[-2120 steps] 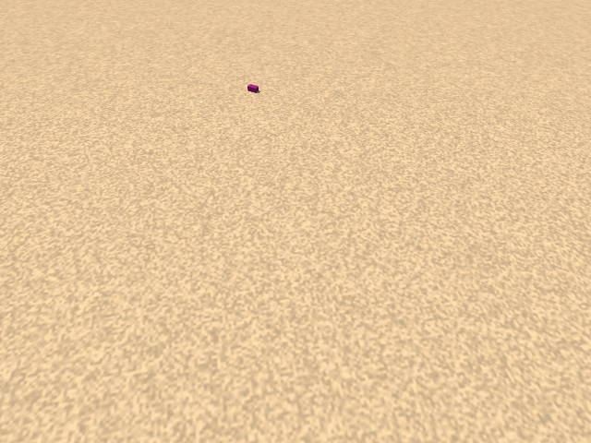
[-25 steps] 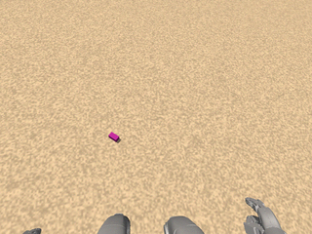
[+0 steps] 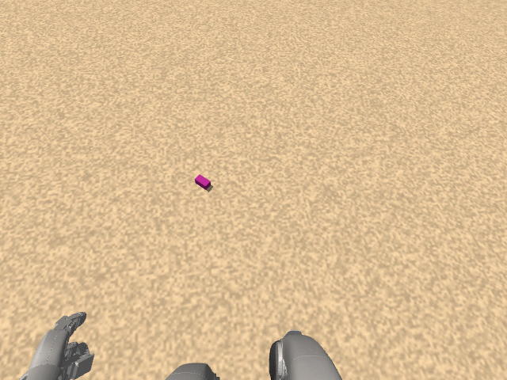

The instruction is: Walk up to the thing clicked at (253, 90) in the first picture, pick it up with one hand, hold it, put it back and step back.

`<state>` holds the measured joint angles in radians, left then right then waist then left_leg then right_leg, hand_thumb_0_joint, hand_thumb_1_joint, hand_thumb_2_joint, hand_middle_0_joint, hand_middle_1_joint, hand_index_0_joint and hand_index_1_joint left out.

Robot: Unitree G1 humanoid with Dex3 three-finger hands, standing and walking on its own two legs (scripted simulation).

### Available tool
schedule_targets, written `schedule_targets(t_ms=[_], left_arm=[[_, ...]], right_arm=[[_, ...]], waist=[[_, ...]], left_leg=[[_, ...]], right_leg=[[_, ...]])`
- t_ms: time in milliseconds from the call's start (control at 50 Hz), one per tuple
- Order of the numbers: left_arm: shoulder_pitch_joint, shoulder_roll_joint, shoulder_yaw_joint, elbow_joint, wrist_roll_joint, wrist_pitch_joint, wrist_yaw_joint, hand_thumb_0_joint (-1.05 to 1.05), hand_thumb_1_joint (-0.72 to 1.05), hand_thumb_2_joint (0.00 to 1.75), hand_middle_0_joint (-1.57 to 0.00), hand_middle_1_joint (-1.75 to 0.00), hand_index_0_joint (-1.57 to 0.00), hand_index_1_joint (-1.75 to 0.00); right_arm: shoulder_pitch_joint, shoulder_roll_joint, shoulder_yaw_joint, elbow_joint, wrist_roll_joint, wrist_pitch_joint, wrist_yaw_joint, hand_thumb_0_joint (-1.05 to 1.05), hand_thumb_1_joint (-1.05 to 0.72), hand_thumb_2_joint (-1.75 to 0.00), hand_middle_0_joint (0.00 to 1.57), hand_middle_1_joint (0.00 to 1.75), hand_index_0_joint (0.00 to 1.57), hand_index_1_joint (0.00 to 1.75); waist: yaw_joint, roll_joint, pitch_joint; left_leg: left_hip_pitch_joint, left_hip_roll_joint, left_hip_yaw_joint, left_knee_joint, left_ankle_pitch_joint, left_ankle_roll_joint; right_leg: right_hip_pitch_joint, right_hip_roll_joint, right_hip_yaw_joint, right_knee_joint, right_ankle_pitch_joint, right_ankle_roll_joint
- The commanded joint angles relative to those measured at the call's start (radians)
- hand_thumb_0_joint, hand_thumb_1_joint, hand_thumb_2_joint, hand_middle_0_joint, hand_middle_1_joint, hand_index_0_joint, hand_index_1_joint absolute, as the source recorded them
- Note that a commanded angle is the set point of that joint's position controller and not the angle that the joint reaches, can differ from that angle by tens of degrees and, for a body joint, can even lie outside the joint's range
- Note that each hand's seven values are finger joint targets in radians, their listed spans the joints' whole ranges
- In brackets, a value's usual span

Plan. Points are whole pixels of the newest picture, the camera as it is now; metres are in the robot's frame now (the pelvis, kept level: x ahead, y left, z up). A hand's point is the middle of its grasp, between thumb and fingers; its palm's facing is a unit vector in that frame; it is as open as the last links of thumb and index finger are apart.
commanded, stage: step back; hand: left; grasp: from above
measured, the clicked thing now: (202, 182) +0.91 +0.18 -0.73
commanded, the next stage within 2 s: stand in 1.50 s
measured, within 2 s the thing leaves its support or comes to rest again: neither
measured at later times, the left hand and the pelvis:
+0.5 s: hand out of the picture -0.10 +0.23 -0.13, palm faces -0.05 -0.91 -0.42, open 7.4 cm; pelvis -0.15 -0.04 +0.01, yaw -5 degrees
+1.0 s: hand out of the picture -0.10 +0.23 -0.13, palm faces -0.01 -0.91 -0.40, open 7.4 cm; pelvis -0.17 -0.05 +0.01, yaw -1 degrees
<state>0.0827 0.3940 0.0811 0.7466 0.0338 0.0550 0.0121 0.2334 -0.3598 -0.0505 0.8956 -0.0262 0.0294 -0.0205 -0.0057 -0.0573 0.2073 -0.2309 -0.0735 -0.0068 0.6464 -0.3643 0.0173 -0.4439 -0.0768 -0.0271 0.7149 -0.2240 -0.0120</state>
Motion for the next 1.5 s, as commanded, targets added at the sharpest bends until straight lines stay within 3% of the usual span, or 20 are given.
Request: schedule_targets(t_ms=[0, 80, 200, 300, 340, 380, 440, 540, 620, 660, 700, 900, 940, 980, 1040, 1200, 1260, 1320, 1400, 1480], left_arm=[[-0.008, 0.185, 0.059, -0.083, -0.016, 0.006, 0.023, 0.0, 0.9, 0.9, -0.2, -0.3, -0.2, -0.3], [0.084, 0.177, 0.062, -0.013, -0.03, 0.014, 0.008, 0.0, 0.9, 0.9, -0.2, -0.3, -0.2, -0.3], [0.103, 0.155, 0.042, -0.001, -0.014, -0.024, 0.006, 0.0, 0.9, 0.9, -0.2, -0.3, -0.2, -0.3], [0.229, 0.155, 0.045, 0.122, -0.007, -0.063, 0.004, 0.0, 0.9, 0.9, -0.2, -0.3, -0.2, -0.3], [0.233, 0.294, 0.082, 0.115, 0.018, -0.071, 0.006, 0.0, 0.9, 0.9, -0.2, -0.3, -0.2, -0.3], [0.057, 0.363, 0.087, 0.057, 0.017, -0.068, 0.014, 0.0, 0.9, 0.9, -0.2, -0.3, -0.2, -0.3], [0.018, 0.226, 0.052, 0.071, 0.009, -0.085, 0.016, 0.0, 0.9, 0.9, -0.2, -0.3, -0.2, -0.3], [0.15, 0.258, 0.069, 0.103, 0.018, -0.093, 0.007, 0.0, 0.9, 0.9, -0.2, -0.3, -0.2, -0.3], [0.125, 0.227, 0.039, 0.092, 0.0, -0.074, -0.005, 0.0, 0.9, 0.9, -0.2, -0.3, -0.2, -0.3], [0.125, 0.107, 0.005, 0.085, -0.02, -0.077, -0.007, 0.0, 0.9, 0.9, -0.2, -0.3, -0.2, -0.3], [0.05, 0.244, 0.043, 0.102, -0.014, -0.08, -0.001, 0.0, 0.9, 0.9, -0.2, -0.3, -0.2, -0.3], [0.242, 0.175, 0.049, 0.207, 0.0, -0.116, -0.006, 0.0, 0.9, 0.9, -0.2, -0.3, -0.2, -0.3], [0.27, 0.3, 0.078, 0.193, 0.019, -0.126, 0.008, 0.0, 0.9, 0.9, -0.2, -0.3, -0.2, -0.3], [0.129, 0.327, 0.08, 0.142, 0.009, -0.126, 0.007, 0.0, 0.9, 0.9, -0.2, -0.3, -0.2, -0.3], [0.111, 0.23, 0.051, 0.147, -0.009, -0.143, 0.008, 0.0, 0.9, 0.9, -0.2, -0.3, -0.2, -0.3], [0.046, 0.231, 0.032, 0.139, -0.017, -0.112, 0.003, 0.0, 0.9, 0.9, -0.2, -0.3, -0.2, -0.3], [0.071, 0.166, 0.01, 0.137, -0.029, -0.089, 0.001, 0.0, 0.9, 0.9, -0.2, -0.3, -0.2, -0.3], [0.114, 0.174, 0.008, 0.202, -0.041, -0.066, 0.007, 0.0, 0.9, 0.9, -0.2, -0.3, -0.2, -0.3], [0.121, 0.195, 0.012, 0.237, -0.026, -0.091, 0.004, 0.0, 0.9, 0.9, -0.2, -0.3, -0.2, -0.3], [0.036, 0.164, -0.023, 0.259, -0.03, -0.095, -0.003, 0.0, 0.9, 0.9, -0.2, -0.3, -0.2, -0.3]], right_arm=[[0.003, -0.426, -0.097, -0.115, -0.015, -0.027, -0.008, 0.0, -0.9, -0.9, 0.2, 0.3, 0.2, 0.3], [-0.141, -0.271, -0.055, -0.139, -0.023, -0.039, -0.025, 0.0, -0.9, -0.9, 0.2, 0.3, 0.2, 0.3], [-0.071, -0.252, -0.06, -0.131, -0.008, -0.023, -0.016, 0.0, -0.9, -0.9, 0.2, 0.3, 0.2, 0.3], [-0.104, -0.281, -0.064, -0.115, 0.0, 0.013, 0.0, 0.0, -0.9, -0.9, 0.2, 0.3, 0.2, 0.3], [-0.105, -0.167, -0.029, -0.158, 0.006, 0.009, 0.003, 0.0, -0.9, -0.9, 0.2, 0.3, 0.2, 0.3], [-0.167, -0.255, -0.071, -0.136, 0.007, 0.007, -0.012, 0.0, -0.9, -0.9, 0.2, 0.3, 0.2, 0.3], [-0.102, -0.204, -0.045, -0.072, 0.015, -0.006, 0.002, 0.0, -0.9, -0.9, 0.2, 0.3, 0.2, 0.3], [-0.126, -0.198, -0.041, -0.067, -0.006, -0.032, 0.018, 0.0, -0.9, -0.9, 0.2, 0.3, 0.2, 0.3], [-0.029, -0.196, -0.058, -0.009, -0.01, -0.063, 0.024, 0.0, -0.9, -0.9, 0.2, 0.3, 0.2, 0.3], [0.004, -0.286, -0.086, -0.001, -0.023, -0.075, 0.017, 0.0, -0.9, -0.9, 0.2, 0.3, 0.2, 0.3], [-0.03, -0.363, -0.099, -0.009, -0.016, -0.068, 0.027, 0.0, -0.9, -0.9, 0.2, 0.3, 0.2, 0.3], [-0.091, -0.205, -0.051, -0.036, 0.001, -0.037, 0.038, 0.0, -0.9, -0.9, 0.2, 0.3, 0.2, 0.3], [-0.085, -0.114, -0.02, -0.065, 0.006, -0.041, 0.026, 0.0, -0.9, -0.9, 0.2, 0.3, 0.2, 0.3], [-0.034, -0.239, -0.058, -0.024, -0.005, -0.043, 0.014, 0.0, -0.9, -0.9, 0.2, 0.3, 0.2, 0.3], [0.001, -0.195, -0.046, 0.016, 0.002, -0.052, 0.021, 0.0, -0.9, -0.9, 0.2, 0.3, 0.2, 0.3], [0.005, -0.166, -0.039, 0.04, 0.002, -0.054, 0.022, 0.0, -0.9, -0.9, 0.2, 0.3, 0.2, 0.3], [0.016, -0.226, -0.057, 0.054, -0.008, -0.068, 0.005, 0.0, -0.9, -0.9, 0.2, 0.3, 0.2, 0.3], [-0.149, -0.293, -0.054, 0.022, 0.003, -0.066, 0.004, 0.0, -0.9, -0.9, 0.2, 0.3, 0.2, 0.3], [-0.187, -0.214, -0.025, 0.036, 0.016, -0.059, 0.005, 0.0, -0.9, -0.9, 0.2, 0.3, 0.2, 0.3], [-0.144, -0.204, -0.009, 0.091, 0.021, -0.065, 0.013, 0.0, -0.9, -0.9, 0.2, 0.3, 0.2, 0.3]], waist=[[-0.039, 0.292, -0.225], [0.059, 0.132, -0.182], [-0.006, 0.248, -0.253], [0.029, 0.238, -0.333], [0.035, -0.139, -0.244], [0.055, -0.144, -0.118], [-0.006, -0.052, -0.107], [0.08, -0.146, -0.149], [0.022, -0.086, -0.212], [0.008, 0.214, -0.25], [-0.013, 0.188, -0.102], [0.078, 0.146, -0.186], [0.11, -0.124, -0.2], [0.055, -0.022, -0.088], [0.024, 0.004, -0.105], [0.006, -0.099, -0.195], [0.002, 0.094, -0.263], [0.047, 0.197, -0.235], [0.049, 0.142, -0.265], [-0.001, 0.117, -0.294]], left_leg=[[-0.116, 0.514, -0.572, -0.336, 0.374, 0.31], [-0.092, 0.307, -0.212, -0.235, 0.512, 0.195], [0.177, 0.319, -0.192, -0.156, 0.481, 0.237], [0.036, 0.239, -0.098, 0.009, 0.305, 0.144], [-0.4, 0.045, -0.04, 0.209, -0.164, 0.024], [-0.195, 0.087, -0.203, 0.411, -0.193, -0.017], [-0.254, 0.002, -0.148, 0.404, -0.042, -0.012], [-0.273, 0.05, -0.065, 0.109, -0.134, -0.035], [0.086, 0.035, -0.005, -0.308, 0.022, 0.0], [0.275, 0.314, -0.485, -0.386, -0.067, 0.118], [-0.045, 0.414, -0.568, -0.446, -0.417, 0.252], [-0.212, 0.173, -0.14, -0.113, -0.161, 0.091], [-0.449, -0.023, -0.075, 0.232, -0.215, 0.004], [-0.343, 0.103, -0.147, 0.337, -0.184, -0.002], [-0.281, 0.098, -0.148, 0.267, -0.067, -0.007], [0.009, 0.08, 0.054, -0.085, 0.126, -0.015], [0.111, 0.202, -0.127, -0.205, 0.38, 0.043], [-0.109, 0.385, -0.338, -0.29, 0.191, 0.208], [-0.078, 0.226, -0.129, -0.147, 0.34, 0.051], [0.066, 0.204, -0.111, -0.193, 0.372, 0.032]], right_leg=[[-0.002, 0.127, 0.143, 0.382, -0.454, 0.008], [-0.033, 0.181, 0.244, 0.597, -0.257, -0.008], [-0.032, 0.102, 0.13, 0.211, -0.305, 0.05], [0.299, 0.105, 0.016, -0.391, -0.057, -0.002], [0.365, -0.147, 0.482, -0.37, -0.167, -0.099], [-0.092, -0.348, 0.637, -0.475, -0.338, -0.27], [0.095, -0.124, 0.256, -0.318, 0.041, -0.148], [0.301, -0.137, 0.304, -0.332, -0.223, -0.158], [0.178, -0.112, 0.215, -0.191, -0.114, -0.117], [-0.123, 0.071, 0.036, 0.102, -0.2, -0.011], [-0.047, 0.018, 0.082, 0.214, -0.353, -0.021], [0.421, 0.105, -0.03, -0.289, -0.074, -0.02], [0.478, -0.251, 0.555, -0.509, -0.429, -0.137], [0.23, -0.377, 0.636, -0.517, -0.475, -0.274], [0.262, -0.199, 0.304, -0.434, -0.043, -0.163], [0.171, -0.14, 0.095, -0.227, 0.308, -0.126], [0.134, -0.05, 0.051, -0.044, 0.178, -0.042], [0.251, 0.039, 0.015, 0.005, -0.254, -0.011], [0.318, -0.011, 0.082, -0.21, 0.094, -0.033], [0.268, -0.043, 0.11, -0.262, 0.153, -0.027]])
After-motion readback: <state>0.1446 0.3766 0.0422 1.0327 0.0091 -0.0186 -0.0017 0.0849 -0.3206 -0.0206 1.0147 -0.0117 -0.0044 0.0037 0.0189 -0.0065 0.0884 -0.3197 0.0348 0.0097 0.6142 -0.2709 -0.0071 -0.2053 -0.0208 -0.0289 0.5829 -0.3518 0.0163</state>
